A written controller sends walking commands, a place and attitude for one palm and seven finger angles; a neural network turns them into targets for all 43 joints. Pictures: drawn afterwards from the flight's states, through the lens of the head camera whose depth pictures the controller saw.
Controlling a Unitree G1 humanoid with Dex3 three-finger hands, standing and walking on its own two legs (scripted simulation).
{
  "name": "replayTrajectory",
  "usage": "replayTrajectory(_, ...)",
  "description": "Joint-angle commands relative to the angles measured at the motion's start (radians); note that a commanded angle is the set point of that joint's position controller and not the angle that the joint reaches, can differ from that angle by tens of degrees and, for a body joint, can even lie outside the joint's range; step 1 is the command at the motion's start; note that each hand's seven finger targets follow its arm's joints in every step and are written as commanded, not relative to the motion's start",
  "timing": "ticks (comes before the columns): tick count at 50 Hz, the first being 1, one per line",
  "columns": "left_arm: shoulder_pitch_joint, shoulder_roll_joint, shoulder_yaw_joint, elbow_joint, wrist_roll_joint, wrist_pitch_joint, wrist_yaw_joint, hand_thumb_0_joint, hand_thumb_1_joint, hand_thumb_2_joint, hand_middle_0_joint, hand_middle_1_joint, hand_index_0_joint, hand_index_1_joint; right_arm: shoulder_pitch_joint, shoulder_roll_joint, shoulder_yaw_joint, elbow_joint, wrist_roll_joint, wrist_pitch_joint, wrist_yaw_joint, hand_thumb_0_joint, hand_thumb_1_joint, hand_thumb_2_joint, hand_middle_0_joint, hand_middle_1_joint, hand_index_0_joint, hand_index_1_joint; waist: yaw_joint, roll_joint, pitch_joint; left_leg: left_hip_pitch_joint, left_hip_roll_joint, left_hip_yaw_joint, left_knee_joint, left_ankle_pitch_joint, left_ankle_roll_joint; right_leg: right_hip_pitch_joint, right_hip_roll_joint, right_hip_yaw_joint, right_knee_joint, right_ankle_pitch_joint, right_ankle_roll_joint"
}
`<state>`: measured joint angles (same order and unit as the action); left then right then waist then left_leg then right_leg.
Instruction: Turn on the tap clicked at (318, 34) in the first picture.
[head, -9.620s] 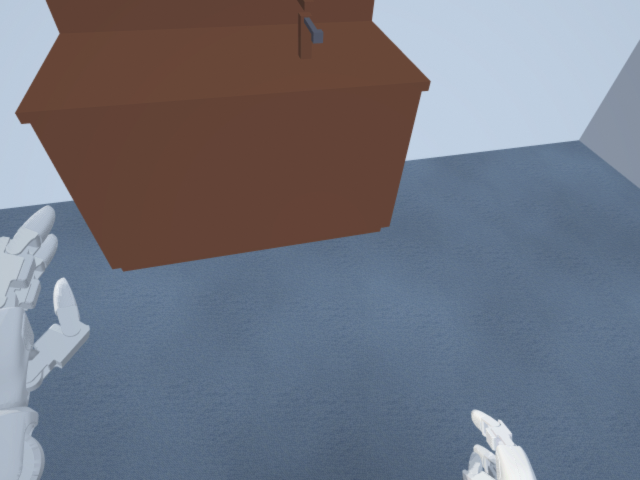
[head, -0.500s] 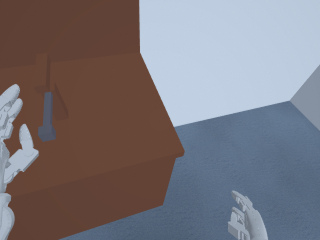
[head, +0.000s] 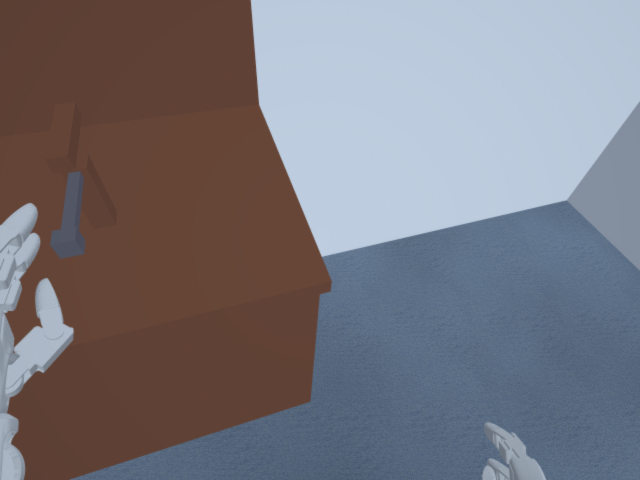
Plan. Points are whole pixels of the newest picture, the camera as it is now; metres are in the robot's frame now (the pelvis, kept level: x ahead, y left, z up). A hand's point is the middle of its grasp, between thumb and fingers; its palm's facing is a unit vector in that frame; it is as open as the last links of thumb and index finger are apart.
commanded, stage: come to a stop and stand still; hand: left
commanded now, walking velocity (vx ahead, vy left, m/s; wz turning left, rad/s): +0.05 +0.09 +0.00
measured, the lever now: (68, 242) +0.37 +0.35 +0.08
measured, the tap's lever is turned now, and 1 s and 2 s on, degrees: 0 0 0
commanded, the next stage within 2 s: look again from close up in 1.38 s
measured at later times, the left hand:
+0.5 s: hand out of the picture +0.18 +0.31 +0.15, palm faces +0.48 -0.82 -0.30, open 7.4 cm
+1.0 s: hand out of the picture +0.21 +0.34 +0.16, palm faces +0.45 -0.83 -0.35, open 7.4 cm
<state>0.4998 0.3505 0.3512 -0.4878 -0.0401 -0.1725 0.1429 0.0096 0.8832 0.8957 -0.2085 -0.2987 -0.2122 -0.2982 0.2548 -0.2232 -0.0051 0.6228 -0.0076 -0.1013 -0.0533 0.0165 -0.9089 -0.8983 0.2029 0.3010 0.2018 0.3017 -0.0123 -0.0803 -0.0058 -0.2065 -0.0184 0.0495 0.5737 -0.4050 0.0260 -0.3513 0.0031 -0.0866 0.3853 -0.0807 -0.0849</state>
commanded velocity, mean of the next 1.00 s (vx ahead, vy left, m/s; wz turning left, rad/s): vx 0.00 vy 0.00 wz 0.00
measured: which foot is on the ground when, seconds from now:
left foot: up 0.00-0.06, down 0.08-1.00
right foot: down 0.00-1.00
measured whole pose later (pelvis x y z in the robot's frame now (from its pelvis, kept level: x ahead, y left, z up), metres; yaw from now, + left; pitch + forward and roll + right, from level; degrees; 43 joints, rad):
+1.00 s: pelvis +0.01 +0.08 -0.01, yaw +4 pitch -3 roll -2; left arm 0.45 0.37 0.37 -0.54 -0.05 -0.20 0.10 0.01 0.88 0.90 -0.21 -0.30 -0.21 -0.30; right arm 0.23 -0.19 -0.04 0.58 0.00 -0.11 0.00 0.02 -0.91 -0.90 0.20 0.30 0.20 0.30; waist 0.02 -0.03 0.08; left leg -0.06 -0.05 0.04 0.57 -0.42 0.03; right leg -0.27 -0.02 -0.08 0.52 -0.20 -0.04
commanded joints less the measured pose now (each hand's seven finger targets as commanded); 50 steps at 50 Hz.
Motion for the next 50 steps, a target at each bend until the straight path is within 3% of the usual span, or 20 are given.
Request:
replayTrajectory(1,-0.094,0.177,0.117,-0.214,0.011,-0.078,0.034,0.000,0.900,0.900,-0.200,-0.300,-0.200,-0.300,-0.095,-0.094,-0.039,-0.161,0.001,-0.062,-0.010,0.000,-0.900,-0.900,0.200,0.300,0.200,0.300,0.024,0.015,-0.124,-0.007,0.015,0.026,-0.236,0.093,0.022,0.277,-0.181,0.234,-0.176,-0.301,0.076)
replayTrajectory(5,-0.085,0.181,0.112,-0.223,0.007,-0.083,0.020,0.000,0.900,0.900,-0.200,-0.300,-0.200,-0.300,-0.078,-0.124,-0.071,-0.184,0.023,-0.061,0.002,0.000,-0.900,-0.900,0.200,0.300,0.200,0.300,0.032,0.047,-0.158,0.016,0.076,-0.005,-0.248,0.182,0.022,0.356,-0.135,0.188,-0.104,-0.182,0.102)
replayTrajectory(7,-0.091,0.183,0.110,-0.222,0.008,-0.084,0.013,0.000,0.900,0.900,-0.200,-0.300,-0.200,-0.300,-0.103,-0.112,-0.054,-0.191,0.024,-0.054,0.005,0.000,-0.900,-0.900,0.200,0.300,0.200,0.300,0.026,0.165,-0.076,-0.070,0.085,-0.044,-0.277,0.047,0.029,0.315,-0.110,0.161,-0.085,-0.287,0.087)
replayTrajectory(9,-0.128,0.179,0.106,-0.217,0.014,-0.083,0.006,0.000,0.900,0.900,-0.200,-0.300,-0.200,-0.300,-0.112,-0.112,-0.051,-0.194,0.028,-0.055,0.007,0.000,-0.900,-0.900,0.200,0.300,0.200,0.300,0.030,0.201,0.001,-0.170,0.110,-0.059,-0.318,-0.025,0.038,0.307,-0.078,0.129,-0.016,-0.301,0.087)
replayTrajectory(12,-0.142,0.158,0.093,-0.142,0.009,-0.071,-0.002,0.000,0.900,0.900,-0.200,-0.300,-0.200,-0.300,-0.089,-0.117,-0.056,-0.196,0.034,-0.060,0.015,0.000,-0.900,-0.900,0.200,0.300,0.200,0.300,0.031,0.122,0.031,-0.228,0.132,-0.083,-0.304,0.023,0.043,0.339,-0.050,0.103,0.060,-0.212,0.089)
replayTrajectory(14,-0.164,0.159,0.097,-0.115,0.006,-0.065,-0.009,0.000,0.900,0.900,-0.200,-0.300,-0.200,-0.300,-0.092,-0.113,-0.054,-0.189,0.034,-0.065,0.016,0.000,-0.900,-0.900,0.200,0.300,0.200,0.300,0.031,0.128,0.056,-0.202,0.130,-0.074,-0.294,0.053,0.039,0.292,-0.041,0.101,0.068,-0.175,0.085)
replayTrajectory(17,-0.223,0.132,0.068,-0.081,0.011,-0.065,-0.022,0.000,0.900,0.900,-0.200,-0.300,-0.200,-0.300,-0.085,-0.107,-0.046,-0.185,0.035,-0.070,0.023,0.000,-0.900,-0.900,0.200,0.300,0.200,0.300,0.032,0.144,0.097,-0.291,0.141,-0.104,-0.319,-0.021,0.045,0.332,-0.034,0.106,0.103,-0.185,0.086)
replayTrajectory(22,-0.321,0.125,0.044,-0.109,0.021,-0.072,-0.032,0.000,0.900,0.900,-0.200,-0.300,-0.200,-0.300,-0.088,-0.102,-0.040,-0.182,0.027,-0.092,0.031,0.000,-0.900,-0.900,0.200,0.300,0.200,0.300,0.032,0.106,0.123,-0.290,0.127,-0.118,-0.320,-0.081,0.045,0.309,-0.025,0.139,0.085,-0.222,0.084)
replayTrajectory(30,-0.265,0.155,0.088,-0.204,0.014,-0.113,-0.021,0.000,0.900,0.900,-0.200,-0.300,-0.200,-0.300,-0.092,-0.096,-0.041,-0.180,0.014,-0.110,0.050,0.000,-0.900,-0.900,0.200,0.300,0.200,0.300,0.029,0.131,-0.022,-0.147,0.068,-0.086,-0.234,0.235,-0.021,0.412,-0.049,0.139,0.078,0.087,0.044)
replayTrajectory(33,-0.166,0.174,0.124,-0.218,0.002,-0.124,-0.017,0.000,0.900,0.900,-0.200,-0.300,-0.200,-0.300,-0.080,-0.099,-0.057,-0.189,0.020,-0.100,0.056,0.000,-0.900,-0.900,0.200,0.300,0.200,0.300,0.029,0.127,-0.125,-0.100,0.056,-0.070,-0.122,0.482,-0.064,0.490,-0.080,0.146,0.103,0.321,0.000)
replayTrajectory(36,-0.057,0.177,0.149,-0.226,-0.018,-0.124,-0.016,0.000,0.900,0.900,-0.200,-0.300,-0.200,-0.300,-0.073,-0.101,-0.066,-0.195,0.027,-0.083,0.059,0.000,-0.900,-0.900,0.200,0.300,0.200,0.300,0.026,0.089,-0.189,-0.084,0.041,-0.067,0.007,0.617,-0.111,0.491,-0.128,0.159,0.121,0.417,-0.061)
replayTrajectory(38,-0.008,0.180,0.166,-0.239,-0.026,-0.121,-0.014,0.000,0.900,0.900,-0.200,-0.300,-0.200,-0.300,-0.076,-0.100,-0.070,-0.197,0.032,-0.069,0.059,0.000,-0.900,-0.900,0.200,0.300,0.200,0.300,0.025,0.043,-0.198,-0.074,0.036,-0.071,0.033,0.569,-0.110,0.445,-0.163,0.182,0.117,0.397,-0.085)
replayTrajectory(39,0.010,0.187,0.181,-0.242,-0.029,-0.117,-0.013,0.000,0.900,0.900,-0.200,-0.300,-0.200,-0.300,-0.079,-0.097,-0.065,-0.193,0.034,-0.065,0.056,0.000,-0.900,-0.900,0.200,0.300,0.200,0.300,0.021,0.075,-0.180,-0.047,0.039,-0.074,-0.001,0.535,-0.114,0.379,-0.167,0.190,0.120,0.357,-0.082)
replayTrajectory(42,-0.024,0.182,0.164,-0.267,-0.021,-0.117,-0.011,0.000,0.900,0.900,-0.200,-0.300,-0.200,-0.300,-0.096,-0.094,-0.057,-0.187,0.027,-0.049,0.041,0.000,-0.900,-0.900,0.200,0.300,0.200,0.300,0.012,0.160,-0.083,-0.027,0.102,-0.106,-0.195,0.479,-0.086,0.265,-0.086,0.115,0.165,0.181,0.015)
replayTrajectory(44,-0.095,0.178,0.143,-0.306,-0.014,-0.117,-0.011,0.000,0.900,0.900,-0.200,-0.300,-0.200,-0.300,-0.109,-0.097,-0.060,-0.192,0.028,-0.053,0.032,0.000,-0.900,-0.900,0.200,0.300,0.200,0.300,0.012,0.206,-0.048,0.020,0.152,-0.125,-0.203,0.727,-0.086,0.219,-0.032,0.056,0.226,0.101,0.051)
replayTrajectory(46,-0.119,0.182,0.126,-0.304,-0.012,-0.106,-0.016,0.000,0.900,0.900,-0.200,-0.300,-0.200,-0.300,-0.098,-0.104,-0.078,-0.195,0.014,-0.057,0.034,0.000,-0.900,-0.900,0.200,0.300,0.200,0.300,0.023,0.239,-0.078,0.185,0.159,-0.114,-0.105,1.139,-0.152,0.122,0.017,-0.026,0.234,-0.067,0.032)
replayTrajectory(47,-0.147,0.176,0.115,-0.306,-0.014,-0.098,-0.022,0.000,0.900,0.900,-0.200,-0.300,-0.200,-0.300,-0.102,-0.101,-0.078,-0.195,0.007,-0.052,0.041,0.000,-0.900,-0.900,0.200,0.300,0.200,0.300,0.024,0.296,-0.070,0.190,0.141,-0.111,-0.065,1.226,-0.204,0.124,0.033,-0.064,0.178,-0.103,0.021)
replayTrajectory(48,-0.163,0.171,0.106,-0.298,-0.013,-0.091,-0.027,0.000,0.900,0.900,-0.200,-0.300,-0.200,-0.300,-0.108,-0.101,-0.079,-0.199,0.006,-0.050,0.049,0.000,-0.900,-0.900,0.200,0.300,0.200,0.300,0.033,0.301,-0.068,0.144,0.128,-0.091,-0.024,1.210,-0.231,0.189,0.038,-0.081,0.121,-0.066,0.005)
replayTrajectory(49,-0.188,0.170,0.107,-0.319,-0.014,-0.089,-0.027,0.000,0.900,0.900,-0.200,-0.300,-0.200,-0.300,-0.122,-0.102,-0.075,-0.202,0.013,-0.050,0.052,0.000,-0.900,-0.900,0.200,0.300,0.200,0.300,0.036,0.284,-0.081,0.087,0.117,-0.067,0.044,1.133,-0.220,0.277,0.026,-0.072,0.070,0.025,-0.014)
replayTrajectory(50,-0.196,0.160,0.093,-0.296,-0.010,-0.087,-0.020,0.000,0.900,0.900,-0.200,-0.300,-0.200,-0.300,-0.102,-0.102,-0.074,-0.191,0.021,-0.046,0.054,0.000,-0.900,-0.900,0.200,0.300,0.200,0.300,0.037,0.170,-0.106,-0.043,0.080,-0.053,0.198,0.967,-0.195,0.408,-0.047,-0.001,0.073,0.215,-0.064)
